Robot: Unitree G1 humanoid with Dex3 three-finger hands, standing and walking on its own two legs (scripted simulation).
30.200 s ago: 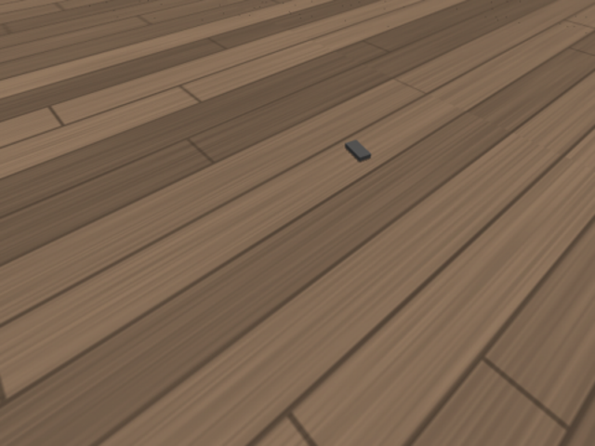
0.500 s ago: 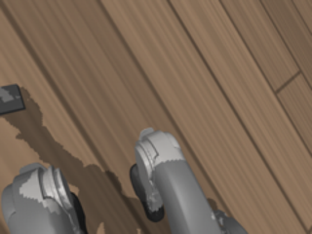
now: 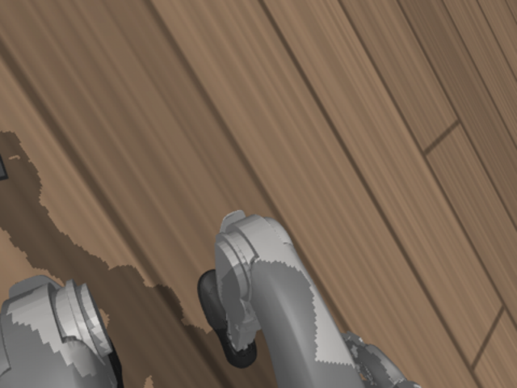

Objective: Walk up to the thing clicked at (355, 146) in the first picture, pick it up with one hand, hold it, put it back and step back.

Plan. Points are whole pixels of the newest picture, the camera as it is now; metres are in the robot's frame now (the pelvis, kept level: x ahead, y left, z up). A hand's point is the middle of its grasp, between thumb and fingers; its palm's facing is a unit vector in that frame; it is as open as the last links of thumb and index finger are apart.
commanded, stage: rest palm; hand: left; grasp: from above
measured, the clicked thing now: out of the picture +0.50 +0.31 -0.30
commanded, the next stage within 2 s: close in 1.48 s
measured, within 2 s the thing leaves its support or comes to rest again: neither
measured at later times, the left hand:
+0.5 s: hand out of the picture +0.48 +0.30 -0.26, palm faces -0.47 -0.12 -0.87, open 13.9 cm
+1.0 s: hand out of the picture +0.47 +0.30 -0.28, palm faces -0.47 -0.11 -0.88, open 13.8 cm
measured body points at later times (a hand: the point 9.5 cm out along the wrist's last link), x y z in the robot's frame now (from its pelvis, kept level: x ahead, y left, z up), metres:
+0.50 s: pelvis +0.00 +0.00 -0.01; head +0.30 +0.12 +0.31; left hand +0.50 +0.30 -0.21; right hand +0.05 -0.25 -0.06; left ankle +0.07 +0.13 -0.28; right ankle +0.11 -0.11 -0.28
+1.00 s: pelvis +0.00 +0.00 -0.01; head +0.30 +0.13 +0.30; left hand +0.50 +0.30 -0.23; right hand +0.05 -0.24 -0.06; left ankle +0.07 +0.13 -0.28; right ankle +0.11 -0.11 -0.28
